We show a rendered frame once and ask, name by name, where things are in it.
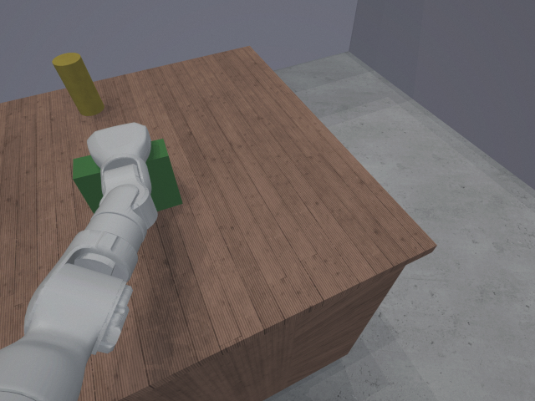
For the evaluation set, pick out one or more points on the robot left forearm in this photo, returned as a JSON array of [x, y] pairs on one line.
[[110, 242]]

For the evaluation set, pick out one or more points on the sponge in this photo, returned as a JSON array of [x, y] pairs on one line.
[[164, 190]]

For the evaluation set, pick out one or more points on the table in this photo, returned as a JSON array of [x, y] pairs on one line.
[[282, 251]]

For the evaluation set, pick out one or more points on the robot left upper arm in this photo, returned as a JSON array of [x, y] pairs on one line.
[[81, 313]]

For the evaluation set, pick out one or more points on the left robot hand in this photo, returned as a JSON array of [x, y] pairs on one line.
[[131, 138]]

